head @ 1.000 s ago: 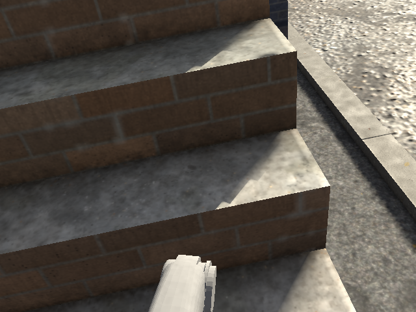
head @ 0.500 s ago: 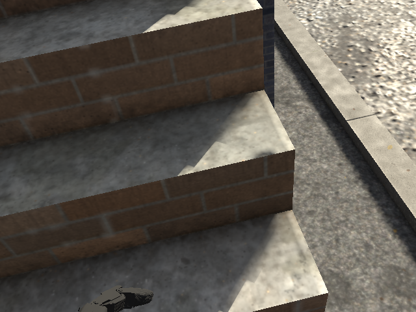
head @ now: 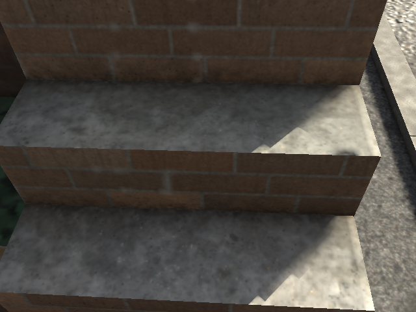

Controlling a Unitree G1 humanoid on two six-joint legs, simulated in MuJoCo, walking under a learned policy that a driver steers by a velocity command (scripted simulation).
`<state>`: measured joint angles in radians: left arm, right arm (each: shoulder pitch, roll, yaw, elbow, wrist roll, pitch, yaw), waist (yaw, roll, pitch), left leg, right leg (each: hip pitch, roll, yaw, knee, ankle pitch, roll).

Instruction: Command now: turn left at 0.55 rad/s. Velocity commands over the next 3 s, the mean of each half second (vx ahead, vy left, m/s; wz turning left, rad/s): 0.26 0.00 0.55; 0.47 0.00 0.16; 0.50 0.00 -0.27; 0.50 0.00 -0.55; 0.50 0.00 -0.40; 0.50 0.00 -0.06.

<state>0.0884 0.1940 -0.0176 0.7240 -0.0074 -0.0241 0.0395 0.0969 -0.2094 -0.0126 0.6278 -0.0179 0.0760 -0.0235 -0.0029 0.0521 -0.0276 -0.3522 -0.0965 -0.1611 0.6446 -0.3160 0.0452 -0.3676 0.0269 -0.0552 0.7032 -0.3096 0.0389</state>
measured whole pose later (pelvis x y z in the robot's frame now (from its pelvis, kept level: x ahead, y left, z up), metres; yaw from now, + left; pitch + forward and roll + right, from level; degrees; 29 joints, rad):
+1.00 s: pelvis +0.13 +0.13 +0.15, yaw +18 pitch +1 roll -3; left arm 0.26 0.23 -0.02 0.94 0.04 -0.03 -0.03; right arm 0.21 -0.23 0.03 0.80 -0.02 -0.05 0.07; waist -0.02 -0.02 -0.12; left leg -0.66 -0.10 -0.13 1.69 -0.10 0.16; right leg -0.62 0.03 -0.09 1.04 -0.45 -0.09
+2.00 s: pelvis +0.35 +0.14 +0.38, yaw -11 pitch +0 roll +3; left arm 0.34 0.18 -0.03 0.90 0.02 0.05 -0.04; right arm 0.08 -0.23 0.01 0.67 -0.06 -0.11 0.11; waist -0.06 0.01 -0.10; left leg -0.81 -0.01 -0.04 1.93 0.05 0.16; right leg -0.66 0.12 0.06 0.99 -0.41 -0.08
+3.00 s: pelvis +0.61 +0.28 +0.61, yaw -20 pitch +0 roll -1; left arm 0.07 0.13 -0.06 0.75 -0.01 -0.04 -0.09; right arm 0.44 -0.09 0.07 1.07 -0.05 -0.04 0.02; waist 0.04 -0.02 -0.16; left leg -0.46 0.02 0.17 0.91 -0.45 0.10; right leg -1.03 0.08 0.16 2.08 0.12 -0.17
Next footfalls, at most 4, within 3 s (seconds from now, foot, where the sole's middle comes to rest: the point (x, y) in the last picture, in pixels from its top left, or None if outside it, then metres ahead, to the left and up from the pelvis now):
0.40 left None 0.02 0.17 -0.76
0.86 right None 0.26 0.06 -0.55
1.26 left None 0.21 0.37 -0.55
1.82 right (196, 251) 0.49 0.07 -0.33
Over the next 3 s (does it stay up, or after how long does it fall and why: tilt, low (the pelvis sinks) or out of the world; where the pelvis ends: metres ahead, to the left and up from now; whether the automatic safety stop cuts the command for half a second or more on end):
stays up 0.61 0.28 0.61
